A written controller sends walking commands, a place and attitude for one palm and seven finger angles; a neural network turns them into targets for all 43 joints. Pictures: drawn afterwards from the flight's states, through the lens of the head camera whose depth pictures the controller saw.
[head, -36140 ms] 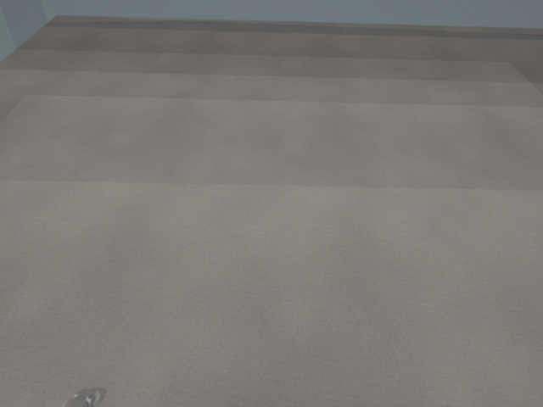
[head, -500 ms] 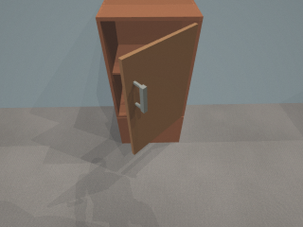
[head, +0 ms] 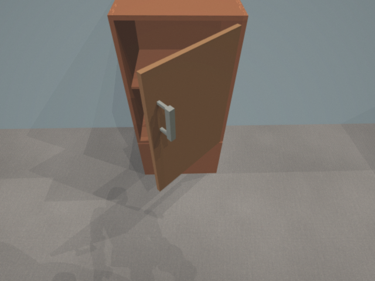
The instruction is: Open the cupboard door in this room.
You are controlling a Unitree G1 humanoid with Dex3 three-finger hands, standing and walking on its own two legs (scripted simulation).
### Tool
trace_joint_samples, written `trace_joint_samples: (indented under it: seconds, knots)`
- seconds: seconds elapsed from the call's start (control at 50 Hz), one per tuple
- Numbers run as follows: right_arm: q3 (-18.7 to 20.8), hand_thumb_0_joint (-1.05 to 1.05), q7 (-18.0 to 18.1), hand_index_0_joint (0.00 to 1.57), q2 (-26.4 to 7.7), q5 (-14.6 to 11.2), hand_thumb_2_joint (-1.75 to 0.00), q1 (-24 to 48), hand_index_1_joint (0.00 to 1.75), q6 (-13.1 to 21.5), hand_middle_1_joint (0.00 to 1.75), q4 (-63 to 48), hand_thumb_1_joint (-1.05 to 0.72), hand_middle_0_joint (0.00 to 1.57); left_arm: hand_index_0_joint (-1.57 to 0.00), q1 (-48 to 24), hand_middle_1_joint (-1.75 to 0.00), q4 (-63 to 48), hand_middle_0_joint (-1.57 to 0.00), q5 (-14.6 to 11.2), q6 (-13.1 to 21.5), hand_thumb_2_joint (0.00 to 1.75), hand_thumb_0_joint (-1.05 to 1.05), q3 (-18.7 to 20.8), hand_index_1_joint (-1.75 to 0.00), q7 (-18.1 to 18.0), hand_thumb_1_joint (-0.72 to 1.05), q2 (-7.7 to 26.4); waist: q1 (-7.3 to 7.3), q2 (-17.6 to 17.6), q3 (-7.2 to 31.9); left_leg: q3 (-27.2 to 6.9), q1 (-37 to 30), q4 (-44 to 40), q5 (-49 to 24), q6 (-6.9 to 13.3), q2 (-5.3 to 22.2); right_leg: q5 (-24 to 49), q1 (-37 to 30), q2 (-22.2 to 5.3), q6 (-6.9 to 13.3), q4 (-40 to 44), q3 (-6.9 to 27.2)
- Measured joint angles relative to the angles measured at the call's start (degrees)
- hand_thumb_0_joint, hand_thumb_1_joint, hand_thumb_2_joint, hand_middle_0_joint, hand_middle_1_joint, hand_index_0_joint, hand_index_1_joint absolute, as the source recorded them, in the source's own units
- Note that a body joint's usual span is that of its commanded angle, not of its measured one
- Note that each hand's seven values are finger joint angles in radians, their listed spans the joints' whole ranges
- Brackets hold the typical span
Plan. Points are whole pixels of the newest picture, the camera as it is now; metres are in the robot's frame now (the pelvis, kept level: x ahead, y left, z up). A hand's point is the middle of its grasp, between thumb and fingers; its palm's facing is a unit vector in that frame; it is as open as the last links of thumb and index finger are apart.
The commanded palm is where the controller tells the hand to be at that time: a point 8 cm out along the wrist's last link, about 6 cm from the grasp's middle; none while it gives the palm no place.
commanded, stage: look to check the result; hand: left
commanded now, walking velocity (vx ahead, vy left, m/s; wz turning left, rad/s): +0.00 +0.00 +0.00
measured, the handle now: (166, 121) +0.55 +0.09 -0.01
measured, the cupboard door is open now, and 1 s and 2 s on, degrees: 43 43 43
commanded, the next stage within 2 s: walk to a spot facing it in 0.38 s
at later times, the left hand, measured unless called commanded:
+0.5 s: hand out of the picture +0.00 +0.15 -0.18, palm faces +0.05 -0.98 -0.17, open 7.4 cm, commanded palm none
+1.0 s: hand out of the picture +0.07 +0.17 -0.17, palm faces -0.13 -0.94 -0.30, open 7.4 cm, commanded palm none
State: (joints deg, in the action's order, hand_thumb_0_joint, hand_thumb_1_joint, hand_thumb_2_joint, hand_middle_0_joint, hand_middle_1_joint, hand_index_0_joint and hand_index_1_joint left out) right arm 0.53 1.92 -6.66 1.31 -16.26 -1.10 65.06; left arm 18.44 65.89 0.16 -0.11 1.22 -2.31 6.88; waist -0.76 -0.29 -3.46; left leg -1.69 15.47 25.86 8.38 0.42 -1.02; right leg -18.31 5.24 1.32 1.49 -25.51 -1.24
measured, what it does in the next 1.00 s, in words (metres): stands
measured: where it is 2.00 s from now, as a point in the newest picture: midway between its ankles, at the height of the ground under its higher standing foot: outside the picture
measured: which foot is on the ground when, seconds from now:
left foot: down 0.00-0.94, up 0.96-1.00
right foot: down 0.00-1.00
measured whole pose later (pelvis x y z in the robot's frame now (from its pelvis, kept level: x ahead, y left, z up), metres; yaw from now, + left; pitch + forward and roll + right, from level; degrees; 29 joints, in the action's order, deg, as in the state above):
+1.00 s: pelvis +0.00 -0.04 -0.02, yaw -13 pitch +0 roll +2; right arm 4.1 2.0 -11.7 1.5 -10.9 -3.2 57.0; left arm 14.0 56.4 1.4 -2.0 5.5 -0.2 11.7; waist 1.0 -1.6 -5.6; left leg 4.9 23.4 47.7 25.1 -2.0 4.6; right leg -22.1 15.5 2.3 3.8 -38.4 -0.1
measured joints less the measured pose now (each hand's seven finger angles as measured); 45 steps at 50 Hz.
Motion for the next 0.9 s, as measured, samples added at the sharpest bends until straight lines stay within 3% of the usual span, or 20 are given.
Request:
trace_joint_samples:
  seconds: [0.56,0.8,0.9]
  knots:
    - [-0.2,0.01,0.4,0.20,-1.4,0.0,-0.89,2.2,0.30,0.4,0.30,0.9,-0.92,0.20,-0.20,-1.2,-0.30,-0.5,-0.20,-0.1,0.4,0.90,0.00,-0.4,-0.30,0.0,0.91,0.1,0.52,0.6,0.1,0.2,-2.4,-0.8,1.5,-0.7,0.6,-0.4,-3.0,0.5,0.7,2.4,0.4]
    - [2.4,0.00,0.9,0.20,-2.2,0.1,-0.89,3.5,0.30,-0.8,0.30,-4.1,-0.91,0.20,-0.20,-1.8,-0.30,-4.0,-0.20,0.6,-2.8,0.90,0.00,3.0,-0.30,1.4,0.91,2.0,1.01,0.6,-1.1,5.6,1.4,6.1,5.5,-1.0,3.6,-3.3,4.1,2.6,1.0,-6.9,5.9]
    - [2.9,0.00,0.6,0.20,-3.5,0.6,-0.89,4.5,0.30,-0.4,0.30,-7.0,-0.91,0.21,-0.19,-3.9,-0.30,-7.0,-0.20,0.8,-3.4,0.90,0.00,4.2,-0.30,2.3,0.91,3.8,1.86,0.2,-2.3,9.5,2.6,7.0,5.7,-1.5,5.3,-9.1,11.3,0.8,0.5,-18.2,2.3]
